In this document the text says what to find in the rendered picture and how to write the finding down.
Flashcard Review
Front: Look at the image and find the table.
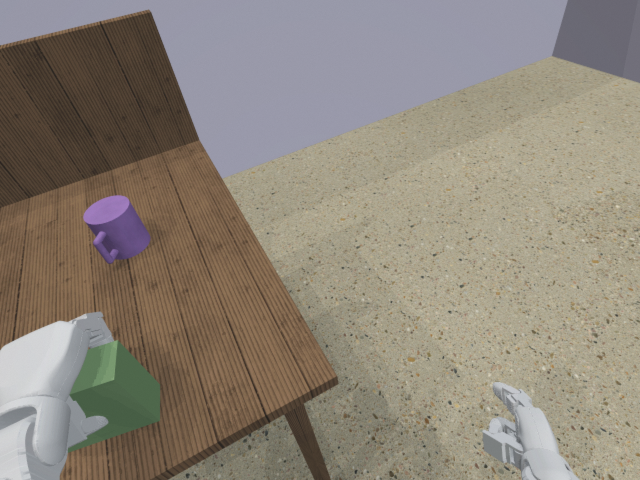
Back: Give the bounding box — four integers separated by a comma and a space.
0, 10, 339, 480

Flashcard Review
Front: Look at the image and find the left robot hand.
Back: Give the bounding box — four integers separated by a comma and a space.
0, 311, 114, 448

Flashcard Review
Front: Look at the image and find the right robot hand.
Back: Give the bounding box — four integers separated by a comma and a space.
482, 382, 560, 470

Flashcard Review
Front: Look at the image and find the robot right forearm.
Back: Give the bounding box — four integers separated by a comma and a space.
521, 449, 580, 480

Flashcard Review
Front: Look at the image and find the robot left forearm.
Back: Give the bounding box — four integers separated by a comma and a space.
0, 396, 71, 480

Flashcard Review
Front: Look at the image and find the sponge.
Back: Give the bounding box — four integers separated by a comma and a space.
68, 340, 160, 453

